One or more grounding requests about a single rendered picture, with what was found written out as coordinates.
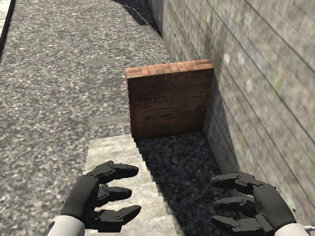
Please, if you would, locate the left robot forearm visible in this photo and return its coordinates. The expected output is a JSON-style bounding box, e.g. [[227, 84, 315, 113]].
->
[[40, 215, 86, 236]]

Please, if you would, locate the robot right hand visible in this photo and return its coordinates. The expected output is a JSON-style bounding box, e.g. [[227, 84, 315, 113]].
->
[[210, 170, 297, 236]]

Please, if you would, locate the right robot forearm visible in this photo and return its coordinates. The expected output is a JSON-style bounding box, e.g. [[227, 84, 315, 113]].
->
[[274, 223, 311, 236]]

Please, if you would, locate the robot left hand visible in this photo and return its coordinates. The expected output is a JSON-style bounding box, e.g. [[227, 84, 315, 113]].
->
[[60, 160, 142, 233]]

